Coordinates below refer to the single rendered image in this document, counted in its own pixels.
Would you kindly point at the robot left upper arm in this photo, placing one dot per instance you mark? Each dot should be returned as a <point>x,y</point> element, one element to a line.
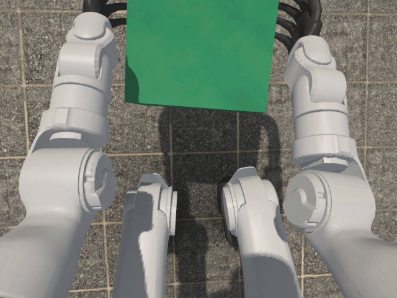
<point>62,190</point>

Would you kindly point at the left robot hand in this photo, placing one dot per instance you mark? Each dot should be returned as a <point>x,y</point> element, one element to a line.
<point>100,6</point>

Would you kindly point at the carton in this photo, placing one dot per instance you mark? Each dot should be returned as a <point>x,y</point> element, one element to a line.
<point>200,54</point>

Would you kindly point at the right robot thigh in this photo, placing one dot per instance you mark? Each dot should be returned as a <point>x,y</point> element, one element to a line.
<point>268,268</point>

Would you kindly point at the right robot forearm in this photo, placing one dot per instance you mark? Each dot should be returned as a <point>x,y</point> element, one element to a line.
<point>320,114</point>

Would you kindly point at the right robot hand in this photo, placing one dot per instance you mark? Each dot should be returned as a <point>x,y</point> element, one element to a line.
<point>307,20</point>

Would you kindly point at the robot right upper arm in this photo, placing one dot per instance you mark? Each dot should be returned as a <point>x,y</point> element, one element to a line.
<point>335,212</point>

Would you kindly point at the left robot forearm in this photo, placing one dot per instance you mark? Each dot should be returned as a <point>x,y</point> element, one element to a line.
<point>77,117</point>

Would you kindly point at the robot right shin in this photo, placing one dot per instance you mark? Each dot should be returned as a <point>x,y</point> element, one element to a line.
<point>251,171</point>

